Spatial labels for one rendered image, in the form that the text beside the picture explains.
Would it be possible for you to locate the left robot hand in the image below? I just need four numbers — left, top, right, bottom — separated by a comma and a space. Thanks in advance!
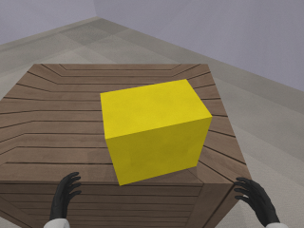
49, 172, 82, 221

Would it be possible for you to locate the right robot hand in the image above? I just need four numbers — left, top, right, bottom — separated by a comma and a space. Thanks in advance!
234, 177, 280, 227

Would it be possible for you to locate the robot left forearm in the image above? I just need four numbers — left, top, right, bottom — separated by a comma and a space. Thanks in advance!
44, 218, 70, 228

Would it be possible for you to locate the pedestal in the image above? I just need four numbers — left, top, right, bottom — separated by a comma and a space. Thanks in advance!
0, 64, 252, 228

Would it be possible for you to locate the carton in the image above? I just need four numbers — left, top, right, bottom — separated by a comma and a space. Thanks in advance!
100, 79, 213, 186

